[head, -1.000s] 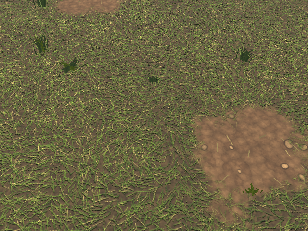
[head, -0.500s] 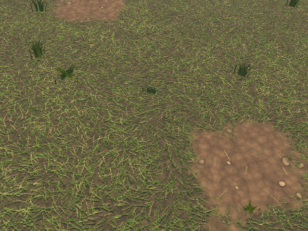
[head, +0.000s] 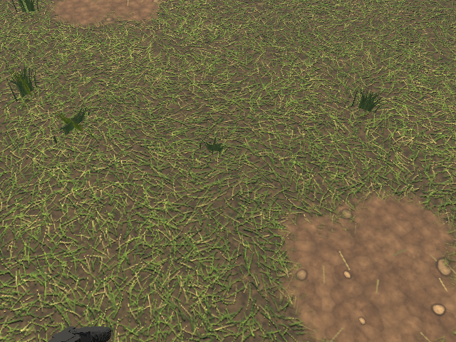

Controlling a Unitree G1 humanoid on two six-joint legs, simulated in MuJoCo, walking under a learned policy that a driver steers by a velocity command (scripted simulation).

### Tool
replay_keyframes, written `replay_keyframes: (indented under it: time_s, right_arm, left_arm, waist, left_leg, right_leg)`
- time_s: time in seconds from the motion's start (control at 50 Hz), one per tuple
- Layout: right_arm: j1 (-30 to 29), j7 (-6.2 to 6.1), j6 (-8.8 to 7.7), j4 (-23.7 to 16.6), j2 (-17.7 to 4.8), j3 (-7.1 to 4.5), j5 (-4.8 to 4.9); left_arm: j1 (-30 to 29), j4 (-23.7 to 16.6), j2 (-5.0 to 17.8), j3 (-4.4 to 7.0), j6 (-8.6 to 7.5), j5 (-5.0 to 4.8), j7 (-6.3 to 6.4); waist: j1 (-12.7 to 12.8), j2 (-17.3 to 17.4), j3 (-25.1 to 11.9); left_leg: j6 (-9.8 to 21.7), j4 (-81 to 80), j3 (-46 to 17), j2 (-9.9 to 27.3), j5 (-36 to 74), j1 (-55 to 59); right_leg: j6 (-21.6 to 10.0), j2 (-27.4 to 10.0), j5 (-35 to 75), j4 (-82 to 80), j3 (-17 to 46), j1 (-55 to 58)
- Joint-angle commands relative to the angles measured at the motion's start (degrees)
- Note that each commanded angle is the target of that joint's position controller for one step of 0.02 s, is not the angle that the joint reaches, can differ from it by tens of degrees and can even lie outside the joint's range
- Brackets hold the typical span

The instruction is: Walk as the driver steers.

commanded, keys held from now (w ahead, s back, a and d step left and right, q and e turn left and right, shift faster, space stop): w+q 1.00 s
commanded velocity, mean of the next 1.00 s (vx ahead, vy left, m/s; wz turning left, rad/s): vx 0.49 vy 0.00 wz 0.48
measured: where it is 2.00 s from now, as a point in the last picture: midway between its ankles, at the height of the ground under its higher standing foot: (81, 197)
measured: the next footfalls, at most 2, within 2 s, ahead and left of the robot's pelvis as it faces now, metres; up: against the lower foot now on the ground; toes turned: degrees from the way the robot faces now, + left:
left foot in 0.48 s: +0.43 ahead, +0.16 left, +0.00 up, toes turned +16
right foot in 0.96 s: +0.77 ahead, +0.07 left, +0.00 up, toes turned +33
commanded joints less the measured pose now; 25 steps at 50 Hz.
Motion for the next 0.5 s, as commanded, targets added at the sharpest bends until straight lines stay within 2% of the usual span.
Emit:
replay_keyframes:
  time_s: [0.02, 0.04, 0.06, 0.1, 0.12, 0.18, 0.22, 0.26, 0.32, 0.38, 0.42, 0.44, 0.46, 0.48, 0.5]
  right_arm:
    - [-4.19, -0.20, -2.91, -6.21, -8.11, -1.76, 1.71]
    - [-4.31, -0.50, -2.39, -6.02, -7.32, -2.18, 0.92]
    - [-2.43, -0.49, -1.41, -5.57, -6.03, -2.25, 0.72]
    - [-1.55, -0.52, 0.18, -5.69, -3.84, -2.16, 0.75]
    - [-2.90, -0.62, 0.73, -6.53, -3.85, -2.27, 0.65]
    - [-8.25, -0.53, 0.97, -9.16, -4.40, -2.51, 0.08]
    - [-11.06, 0.16, 0.41, -10.33, -4.27, -2.40, -0.14]
    - [-15.65, 1.01, 0.08, -12.02, -3.37, -1.82, -0.38]
    - [-21.88, 2.19, -0.04, -15.38, -2.30, -0.99, -0.33]
    - [-24.92, 3.61, 0.00, -18.82, -2.83, -0.98, -0.12]
    - [-22.63, 4.23, 0.26, -19.93, -4.81, -1.89, 0.03]
    - [-18.27, 4.29, 0.49, -19.52, -6.52, -2.84, 0.09]
    - [-10.26, 3.97, 0.61, -17.96, -9.20, -4.38, 0.29]
    - [-0.42, 2.86, 1.06, -15.83, -13.49, -6.49, 0.31]
    - [0.55, 2.09, 1.14, -15.59, -19.92, -7.73, 0.42]
  left_arm:
    - [10.57, 1.41, 7.00, 1.97, -0.54, 0.34, 0.43]
    - [8.38, 1.47, 5.42, 1.63, -1.05, 0.97, 0.21]
    - [7.26, 2.00, 4.33, 1.35, -1.45, 1.54, 0.09]
    - [7.58, 3.46, 4.11, 1.42, -2.11, 1.36, 0.09]
    - [7.89, 4.13, 4.81, 1.56, -2.35, 1.39, 0.30]
    - [9.67, 5.46, 6.63, 1.97, -2.41, 1.80, 1.36]
    - [10.01, 5.64, 7.36, 1.94, -2.24, 1.80, 1.90]
    - [11.23, 5.87, 8.25, 1.95, -1.98, 1.51, 2.37]
    - [15.73, 7.39, 9.36, 2.16, -0.90, 0.89, 2.79]
    - [17.70, 8.00, 10.40, 2.52, 1.00, 0.34, 2.99]
    - [16.20, 7.06, 12.10, 2.97, 2.05, 0.29, 3.43]
    - [15.50, 6.56, 12.85, 3.18, 2.62, 0.39, 3.75]
    - [14.53, 6.04, 13.05, 3.16, 3.10, 0.33, 4.05]
    - [14.36, 4.93, 12.39, 2.72, 2.86, 0.60, 4.29]
    - [20.67, 2.17, 2.80, -0.21, 1.09, 2.46, 2.91]
  waist:
    - [6.44, -2.84, -6.82]
    - [4.53, -2.56, -4.71]
    - [2.65, -4.22, -4.70]
    - [1.54, -4.64, -3.23]
    - [1.33, -4.53, -1.79]
    - [2.22, -3.04, 0.54]
    - [2.90, -2.51, 0.71]
    - [4.68, -1.73, 1.38]
    - [7.39, -0.60, 2.81]
    - [7.52, -1.32, 2.76]
    - [4.98, -3.89, -0.62]
    - [2.25, -5.34, -3.73]
    - [-2.28, -5.31, -8.00]
    - [-6.91, -1.68, -13.31]
    - [-0.54, 13.88, -18.86]
  left_leg:
    - [1.85, 16.03, -2.67, 4.94, 7.93, -30.90]
    - [1.63, 13.20, -2.79, 6.67, 11.03, -28.07]
    - [1.57, 11.84, -3.43, 7.96, 12.86, -24.60]
    - [1.01, 9.68, -3.28, 8.62, 13.46, -23.45]
    - [0.62, 8.41, -3.47, 8.75, 14.92, -25.20]
    - [-0.48, 0.94, -4.81, 8.20, 23.70, -31.57]
    - [-0.66, -6.74, -3.39, 7.30, 30.65, -31.35]
    - [-0.63, -13.48, 0.24, 6.64, 35.08, -30.05]
    - [0.16, -19.43, 2.74, 6.03, 34.94, -32.94]
    - [1.81, -22.24, 5.27, 4.59, 27.91, -35.43]
    - [3.83, -22.39, 8.78, 1.04, 21.86, -29.13]
    - [5.14, -21.89, 10.25, -1.31, 19.07, -23.00]
    - [7.04, -24.34, 10.56, -3.66, 20.22, -11.88]
    - [9.95, -27.01, 3.25, -0.94, 21.59, 5.68]
    - [20.68, -29.16, -27.78, 14.73, 16.29, 28.22]
  right_leg:
    - [-9.53, -18.89, -8.25, -20.00, 27.17, 28.31]
    - [-8.59, -16.83, -2.57, -21.53, 21.57, 22.53]
    - [-7.98, -15.45, -0.61, -23.21, 17.46, 19.02]
    - [-8.43, -14.82, 1.75, -25.95, 12.55, 14.92]
    - [-8.54, -14.76, 2.79, -27.09, 10.41, 13.81]
    - [-8.38, -14.46, 6.45, -28.47, 5.47, 15.13]
    - [-7.21, -13.22, 9.57, -28.45, 1.28, 16.33]
    - [-6.31, -12.81, 11.10, -28.83, -2.02, 17.44]
    - [-5.97, -14.79, 14.09, -26.99, -4.05, 24.82]
    - [-5.11, -17.30, 23.40, -21.62, -5.54, 33.06]
    - [-3.72, -17.64, 42.61, -14.30, -7.32, 35.10]
    - [-3.04, -17.37, 51.39, -7.24, -8.06, 34.92]
    - [-1.71, -16.01, 53.26, 3.60, -9.08, 31.45]
    - [0.60, -13.72, 40.93, 19.45, -9.21, 19.50]
    - [4.45, -2.29, -13.80, 41.30, -6.42, -8.15]
Velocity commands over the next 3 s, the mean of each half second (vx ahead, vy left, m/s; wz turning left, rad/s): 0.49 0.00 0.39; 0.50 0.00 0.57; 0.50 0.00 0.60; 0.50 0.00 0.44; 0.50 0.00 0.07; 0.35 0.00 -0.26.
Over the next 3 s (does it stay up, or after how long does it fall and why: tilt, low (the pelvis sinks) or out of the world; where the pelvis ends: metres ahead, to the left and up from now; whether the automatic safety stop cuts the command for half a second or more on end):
stays up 1.22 0.96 0.00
